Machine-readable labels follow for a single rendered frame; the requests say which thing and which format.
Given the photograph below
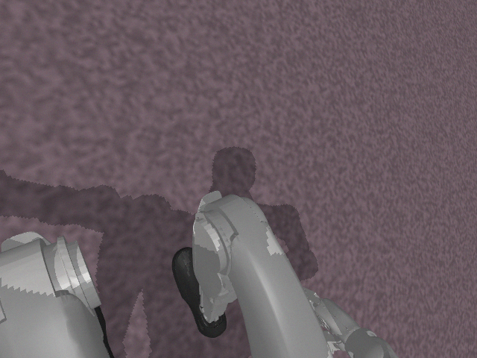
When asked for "right robot hand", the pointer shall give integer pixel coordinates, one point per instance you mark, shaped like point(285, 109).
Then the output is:
point(334, 319)

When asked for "right robot foot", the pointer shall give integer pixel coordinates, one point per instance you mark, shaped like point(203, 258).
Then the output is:
point(182, 267)

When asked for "left robot foot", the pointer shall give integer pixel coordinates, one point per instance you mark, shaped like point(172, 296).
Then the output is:
point(103, 327)

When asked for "right robot arm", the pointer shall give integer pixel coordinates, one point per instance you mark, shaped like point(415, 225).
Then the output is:
point(364, 343)

